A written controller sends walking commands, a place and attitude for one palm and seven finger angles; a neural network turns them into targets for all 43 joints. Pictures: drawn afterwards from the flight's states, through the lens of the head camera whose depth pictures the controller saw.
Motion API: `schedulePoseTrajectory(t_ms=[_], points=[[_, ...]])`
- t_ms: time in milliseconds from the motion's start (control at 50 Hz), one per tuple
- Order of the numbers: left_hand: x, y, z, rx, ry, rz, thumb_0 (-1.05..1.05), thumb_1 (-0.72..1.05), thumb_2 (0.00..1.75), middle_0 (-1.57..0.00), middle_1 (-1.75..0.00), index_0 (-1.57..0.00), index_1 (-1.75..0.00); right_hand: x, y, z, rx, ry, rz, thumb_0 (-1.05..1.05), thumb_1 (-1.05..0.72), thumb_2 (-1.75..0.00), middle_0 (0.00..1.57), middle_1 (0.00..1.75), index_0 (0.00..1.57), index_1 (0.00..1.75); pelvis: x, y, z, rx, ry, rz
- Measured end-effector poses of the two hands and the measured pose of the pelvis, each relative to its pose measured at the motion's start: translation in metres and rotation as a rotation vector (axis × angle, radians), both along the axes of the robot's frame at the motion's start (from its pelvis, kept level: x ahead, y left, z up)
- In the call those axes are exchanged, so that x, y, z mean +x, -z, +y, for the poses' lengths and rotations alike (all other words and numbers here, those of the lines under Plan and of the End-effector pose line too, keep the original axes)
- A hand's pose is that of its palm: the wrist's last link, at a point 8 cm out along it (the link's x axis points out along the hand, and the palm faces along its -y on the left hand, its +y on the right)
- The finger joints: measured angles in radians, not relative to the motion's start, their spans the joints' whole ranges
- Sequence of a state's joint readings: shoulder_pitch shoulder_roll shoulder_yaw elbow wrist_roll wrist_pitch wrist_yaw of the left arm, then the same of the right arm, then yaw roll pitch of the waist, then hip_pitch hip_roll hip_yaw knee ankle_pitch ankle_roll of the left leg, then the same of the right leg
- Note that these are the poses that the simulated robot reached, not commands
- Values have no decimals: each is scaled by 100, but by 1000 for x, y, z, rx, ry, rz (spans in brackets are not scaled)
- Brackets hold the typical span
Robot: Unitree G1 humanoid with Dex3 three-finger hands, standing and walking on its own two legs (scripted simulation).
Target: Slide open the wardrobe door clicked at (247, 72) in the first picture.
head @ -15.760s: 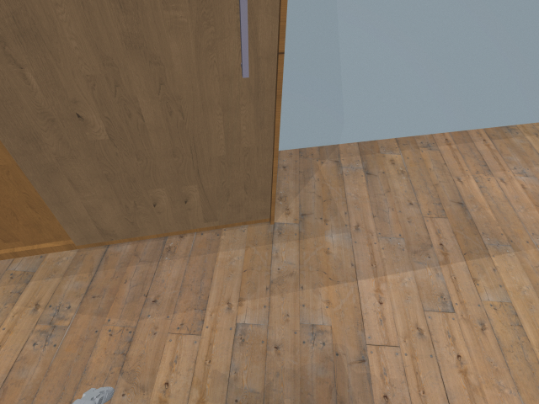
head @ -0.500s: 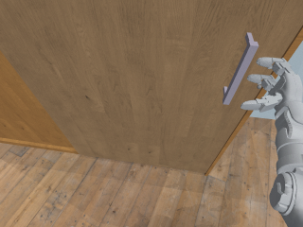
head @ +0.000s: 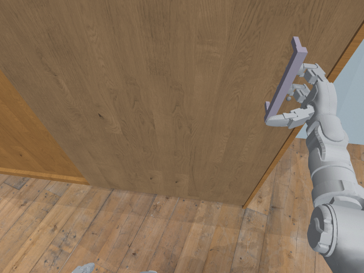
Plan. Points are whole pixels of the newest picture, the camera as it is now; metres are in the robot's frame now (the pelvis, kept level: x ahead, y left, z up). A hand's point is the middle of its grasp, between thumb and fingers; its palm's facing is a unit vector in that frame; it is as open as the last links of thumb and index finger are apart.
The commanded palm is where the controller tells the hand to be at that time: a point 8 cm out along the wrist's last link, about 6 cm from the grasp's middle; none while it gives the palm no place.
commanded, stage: slide the fingers in behind the handle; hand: right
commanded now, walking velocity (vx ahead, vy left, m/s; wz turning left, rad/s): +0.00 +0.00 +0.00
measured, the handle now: (280, 84) +0.52 -0.14 +0.14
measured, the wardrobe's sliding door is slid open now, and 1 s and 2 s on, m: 0.00 0.00 0.00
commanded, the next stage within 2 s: grip the handle and tug to test in 0.98 s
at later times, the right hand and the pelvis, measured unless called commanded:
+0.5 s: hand (278, 96) +0.48 -0.13 +0.14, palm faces -0.02 +1.00 +0.01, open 14.0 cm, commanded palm +0.45 -0.18 +0.14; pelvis +0.00 +0.01 +0.00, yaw +0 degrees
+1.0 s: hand (274, 97) +0.47 -0.12 +0.15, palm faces -0.03 +1.00 +0.00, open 14.0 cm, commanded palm +0.44 -0.18 +0.14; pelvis +0.00 +0.00 +0.00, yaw +0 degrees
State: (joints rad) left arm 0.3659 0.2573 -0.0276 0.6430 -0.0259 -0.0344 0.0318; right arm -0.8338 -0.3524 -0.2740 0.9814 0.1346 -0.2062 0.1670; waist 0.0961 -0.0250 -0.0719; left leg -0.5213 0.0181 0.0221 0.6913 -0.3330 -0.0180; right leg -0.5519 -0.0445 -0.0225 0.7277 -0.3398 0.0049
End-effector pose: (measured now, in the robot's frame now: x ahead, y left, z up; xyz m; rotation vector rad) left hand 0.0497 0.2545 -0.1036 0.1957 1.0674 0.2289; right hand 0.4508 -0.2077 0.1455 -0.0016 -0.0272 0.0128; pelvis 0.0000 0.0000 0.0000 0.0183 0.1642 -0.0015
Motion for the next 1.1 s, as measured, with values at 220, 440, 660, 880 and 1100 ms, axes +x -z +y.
schedulePoseTrajectory(t_ms=[220, 440, 660, 880, 1100], points=[[-21, 1, 16, 14, -37, 62, 1, 90, 90, -21, -30, -20, -30, 1, 3, 7, 9, 8, 28, -1, 50, -30, 30, 120, 30, 120, 0, -2, 10, -2, 2, -5], [-14, 0, 22, 22, -37, 46, 1, 90, 90, -20, -30, -20, -30, 5, 2, 19, 11, -7, 13, -1, 50, -30, 30, 120, 30, 120, 1, -2, 12, -4, 0, 2], [3, 0, 12, -5, -17, 5, 1, 90, 90, -20, -30, -20, -30, 0, 1, 25, 0, -7, 8, -1, 50, -30, 30, 120, 30, 120, 4, -2, 9, -4, 0, -8], [8, 1, 6, -9, 1, -2, 1, 90, 90, -21, -30, -20, -30, -2, 1, 23, -16, -3, 11, -1, 50, -30, 30, 120, 30, 120, 1, -2, 6, -4, 7, -13], [-2, 2, 7, -8, -13, 12, 1, 90, 90, -21, -30, -20, -30, -1, 2, 32, 1, -6, 19, -1, 50, -30, 30, 120, 31, 120, 0, -2, 5, -6, 0, -15]])
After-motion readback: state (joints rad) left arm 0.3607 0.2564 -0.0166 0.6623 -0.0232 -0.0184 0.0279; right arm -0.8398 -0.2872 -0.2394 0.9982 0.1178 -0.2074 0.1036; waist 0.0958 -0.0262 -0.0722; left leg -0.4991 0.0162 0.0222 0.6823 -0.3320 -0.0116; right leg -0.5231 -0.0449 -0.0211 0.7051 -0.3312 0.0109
